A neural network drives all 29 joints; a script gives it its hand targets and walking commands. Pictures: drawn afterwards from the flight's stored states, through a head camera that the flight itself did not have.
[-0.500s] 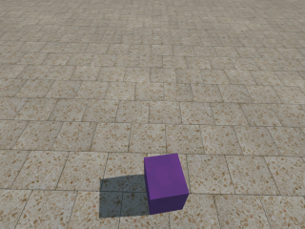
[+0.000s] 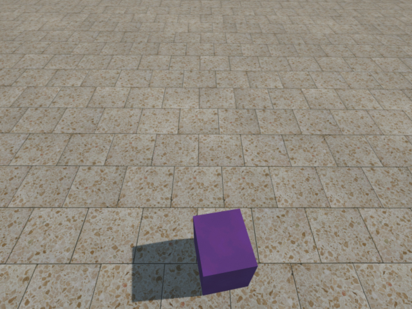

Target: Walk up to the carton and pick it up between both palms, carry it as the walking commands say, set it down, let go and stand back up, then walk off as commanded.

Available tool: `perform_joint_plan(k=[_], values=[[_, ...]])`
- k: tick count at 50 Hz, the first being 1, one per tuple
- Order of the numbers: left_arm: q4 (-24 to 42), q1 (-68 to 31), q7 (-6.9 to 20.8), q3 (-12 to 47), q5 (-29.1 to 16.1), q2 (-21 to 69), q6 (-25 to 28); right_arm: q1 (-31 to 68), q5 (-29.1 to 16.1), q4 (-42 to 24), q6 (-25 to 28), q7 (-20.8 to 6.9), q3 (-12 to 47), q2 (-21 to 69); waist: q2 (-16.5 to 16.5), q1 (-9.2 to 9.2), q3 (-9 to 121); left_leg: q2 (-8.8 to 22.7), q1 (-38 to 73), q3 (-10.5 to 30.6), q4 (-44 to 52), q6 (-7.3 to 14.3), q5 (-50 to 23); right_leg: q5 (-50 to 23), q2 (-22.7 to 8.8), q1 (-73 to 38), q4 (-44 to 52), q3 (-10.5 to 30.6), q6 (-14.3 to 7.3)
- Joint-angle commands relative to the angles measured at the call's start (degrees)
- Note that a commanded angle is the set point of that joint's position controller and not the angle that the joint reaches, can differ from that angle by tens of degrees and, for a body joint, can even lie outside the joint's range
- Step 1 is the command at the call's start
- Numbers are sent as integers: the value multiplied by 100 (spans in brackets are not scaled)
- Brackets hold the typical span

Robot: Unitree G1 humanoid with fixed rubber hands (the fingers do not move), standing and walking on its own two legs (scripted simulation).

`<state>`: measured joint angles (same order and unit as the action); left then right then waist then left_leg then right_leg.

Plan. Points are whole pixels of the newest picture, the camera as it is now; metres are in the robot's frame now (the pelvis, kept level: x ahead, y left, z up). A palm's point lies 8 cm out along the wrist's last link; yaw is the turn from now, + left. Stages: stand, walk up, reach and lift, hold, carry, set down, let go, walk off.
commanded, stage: walk up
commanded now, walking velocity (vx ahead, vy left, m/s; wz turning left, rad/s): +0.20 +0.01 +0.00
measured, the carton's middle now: (221, 252) +0.49 -0.06 -0.62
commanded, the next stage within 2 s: stand in 2.00 s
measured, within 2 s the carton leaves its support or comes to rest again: neither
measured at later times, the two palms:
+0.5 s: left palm out of the picture +0.00 +0.22 -0.13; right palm out of the picture -0.08 -0.20 -0.13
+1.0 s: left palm out of the picture -0.07 +0.20 -0.13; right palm out of the picture -0.10 -0.22 -0.12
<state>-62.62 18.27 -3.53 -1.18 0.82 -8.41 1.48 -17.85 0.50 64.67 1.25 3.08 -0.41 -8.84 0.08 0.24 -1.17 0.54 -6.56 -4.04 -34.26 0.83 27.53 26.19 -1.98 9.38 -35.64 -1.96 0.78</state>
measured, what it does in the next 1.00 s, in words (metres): steps on the spot: right foot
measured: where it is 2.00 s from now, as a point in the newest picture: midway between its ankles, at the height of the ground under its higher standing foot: outside the picture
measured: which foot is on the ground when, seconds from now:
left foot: down 0.00-1.00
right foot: down 0.00-0.18, up 0.20-0.40, down 0.42-1.00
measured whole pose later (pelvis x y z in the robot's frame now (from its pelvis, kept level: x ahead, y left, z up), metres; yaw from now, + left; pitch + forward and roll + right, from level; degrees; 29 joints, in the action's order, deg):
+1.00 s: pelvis -0.04 -0.02 +0.02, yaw +1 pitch -2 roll +0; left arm -66.3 17.7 -2.1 -0.9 0.6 -7.7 0.0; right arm -23.0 1.2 67.0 1.2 2.8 -0.1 -6.5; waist 0.1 0.8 -2.3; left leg 2.0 -3.2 -5.2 -21.6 -0.2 16.5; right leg 7.0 -0.2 11.8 -20.5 -7.8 -2.3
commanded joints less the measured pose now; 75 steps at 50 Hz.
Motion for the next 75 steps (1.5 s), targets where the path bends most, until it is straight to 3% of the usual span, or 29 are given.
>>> perform_joint_plan(k=[1, 4, 5, 6, 7, 8, 9, 10, 11, 14, 19, 22, 23, 28, 54, 55, 56, 57, 58, 61, 63, 65, 67, 69, 71, 72, 73, 74, 75], values=[[-15, 789, -26, -95, 5, -531, 17, -289, -7, -164, 36, 2, -70, -483, 135, 151, -52, 471, -660, 72, -128, 23, -3756, -3847, -600, -542, 206, 428, -627], [-107, 994, -36, -128, 3, -734, 6, -11, -22, -331, 28, -34, -23, -329, 763, 280, -153, 223, -1404, -234, -668, -127, -2175, -4911, -1234, -975, 778, 1068, -981], [-135, 981, -36, -120, 7, -752, -5, 117, -13, -394, 12, -46, 7, -247, 1013, 268, -302, 142, -1604, -281, -574, -145, -711, -5285, -1471, -992, 970, 1237, -1076], [-141, 822, -32, -100, 21, -719, -17, 128, -18, -413, 10, -46, 40, -177, 1001, 175, -453, 115, -1335, -260, -73, -123, -172, -5413, -1441, -718, 996, 1136, -1039], [-131, 432, -12, -94, 11, -712, -22, -209, -23, -316, 40, -47, 43, -151, 763, -115, -474, 69, -617, -299, 707, -72, -740, -5416, -1120, -302, 718, 744, -857], [-148, 202, 8, -88, -19, -639, 10, -629, -20, -182, 76, -29, -9, -349, 243, -339, -333, 388, 63, -43, 1171, -68, -2787, -5105, -696, 4, 320, 396, -541], [-123, 203, -2, -70, -71, -572, 29, -882, -29, -76, 58, 23, -106, -631, -360, -307, -138, 946, 820, 233, 810, -26, -6476, -3859, -433, 519, -185, 21, -214], [-111, 251, 7, -26, -80, -344, -33, -1015, 3, 0, 42, 47, -174, -747, -1073, -248, 65, 1646, 1590, 681, 742, 260, -8667, -398, -33, 1455, -853, -172, -98], [-7, -4, -9, -13, -47, -308, -113, -1221, 21, 49, 49, 56, -169, -744, -1055, -322, 30, 2136, 1520, 1033, 776, 663, -9467, 594, 22, 1781, -1447, -205, -61], [-28, -143, 50, 84, 13, -75, -189, -585, 13, 41, 30, 79, -64, -379, -826, -166, -351, 1495, 612, 414, 1281, 680, -7244, -34, 12, 1352, -786, -139, -117], [-247, 210, 56, -6, -30, -242, -198, -411, -54, 162, -14, 51, -72, -395, -746, 25, -82, 986, 174, 14, 1102, 342, -5599, -1774, 35, 99, 1058, -454, -107], [-319, -6, 69, -143, 16, -686, -183, -872, -36, 167, -27, 29, -12, -70, 146, -41, 11, 513, -711, 204, 1255, 3, -1681, -3837, -875, -700, 1208, 332, -502], [-345, -103, 77, -135, 21, -634, -188, -942, -5, 219, -77, 35, 16, -18, 467, -71, -143, 477, -703, 170, 1338, -29, -1063, -3617, -971, -491, 1330, 580, -576], [-347, -183, 72, -81, -31, -437, -166, -896, 39, 355, -30, -21, 9, -84, 180, -11, -388, 676, -518, 352, 1756, 31, -1532, -2185, -635, -203, 1720, 391, -346], [-210, 273, 149, -42, -24, -352, -115, -1178, 72, 215, 16, -26, -13, -159, -47, 29, -612, 694, -514, 456, 1858, 57, -1201, -1723, -522, 23, 1900, 287, -146], [-87, 275, 184, -148, 46, -462, -109, -968, 165, 145, -28, -1, -153, -285, -415, 1, -536, 960, -635, 627, 1837, -5, -1017, -1246, -545, 135, 1532, -18, -95], [241, -359, 311, -403, 129, -923, -296, -1826, 309, 245, -127, 99, -350, -982, 8, -454, -696, 2219, 39, 2701, 2440, 558, -174, -421, 77, 1810, -193, -805, 241], [331, -538, 361, -423, 254, -697, -411, -1858, 307, 251, -161, 250, -503, -1411, -233, -452, -1099, 3077, 4, 3471, 2623, 847, -632, -151, -150, 2920, -1387, -145, 249], [345, -361, 377, -395, 266, -559, -471, -1641, 258, 168, -176, 321, -500, -1339, -67, -286, -1082, 3025, -140, 3090, 2483, 848, -679, -273, -266, 3048, -2016, 224, 280], [516, -283, 487, -327, 190, -459, -424, -1359, 119, 9, -61, 242, -371, -714, -888, -193, -879, 1979, -227, 1808, 2332, 385, -509, -990, -373, 2845, -2254, 252, 342], [696, -569, 597, -245, 147, -449, -380, -1527, 126, -4, 50, 117, -391, -699, -1399, -306, -769, 1732, -258, 1556, 2517, 356, 86, -1126, -336, 2644, -1746, 2, 369], [892, -968, 629, -156, 62, -421, -306, -1479, 192, -77, 117, 16, -366, -757, -1461, -426, -950, 1630, -493, 1352, 2610, 420, -149, -1149, -299, 2320, -841, -223, 380], [898, -1038, 590, -150, -33, -414, -255, -1288, 264, -148, 130, -16, -349, -900, -1420, -432, -1004, 1473, -722, 884, 2333, 378, -1351, -1083, -172, 1602, 37, -424, 355], [779, -641, 478, -270, -78, -613, -253, -1160, 271, -140, 86, 19, -372, -1178, -1599, -295, -627, 1481, -470, 688, 1555, 272, -3878, -1061, -10, 955, 643, -523, 325], [499, 131, 337, -350, -24, -851, -140, -1170, 246, -152, 95, -46, -247, -873, -1091, -26, 108, 966, -563, 367, 616, -103, -3333, -2136, -181, -375, 1652, -677, 203], [447, 484, 272, -461, 70, -1303, -32, -1179, 224, -289, 125, -66, -135, -528, -336, 153, 446, 594, -1261, 265, -222, -319, -1963, -3704, -1029, -1105, 1529, -29, 107], [582, 520, 251, -514, 72, -1860, 22, -1430, 137, -431, 124, -46, -70, -204, 1191, 260, 877, 167, -2118, -56, -1219, -473, 520, -5215, -2439, -1540, 1514, 1419, -336], [431, 824, 267, -437, 31, -1742, 67, -1347, 145, -416, -28, -28, -206, -546, 969, 132, 1125, 335, -1917, 423, -2277, -395, 1289, -6541, -2706, -1406, 1317, 1694, -624], [465, 600, 214, -438, -2, -1535, 47, -1269, 154, -450, -94, -53, -198, -536, 1241, 92, 1313, 400, -2117, 574, -2918, -349, 1167, -6033, -2736, -1400, 1339, 1450, -944]])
